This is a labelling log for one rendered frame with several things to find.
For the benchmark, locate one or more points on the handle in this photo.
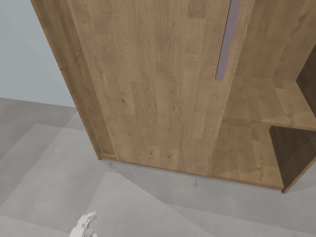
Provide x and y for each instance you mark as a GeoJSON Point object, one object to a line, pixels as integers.
{"type": "Point", "coordinates": [62, 30]}
{"type": "Point", "coordinates": [231, 21]}

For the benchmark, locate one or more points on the robot left hand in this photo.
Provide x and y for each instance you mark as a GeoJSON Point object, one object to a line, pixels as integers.
{"type": "Point", "coordinates": [83, 224]}

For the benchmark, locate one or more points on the wardrobe door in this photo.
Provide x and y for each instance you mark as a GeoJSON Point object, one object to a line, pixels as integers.
{"type": "Point", "coordinates": [153, 65]}
{"type": "Point", "coordinates": [82, 79]}

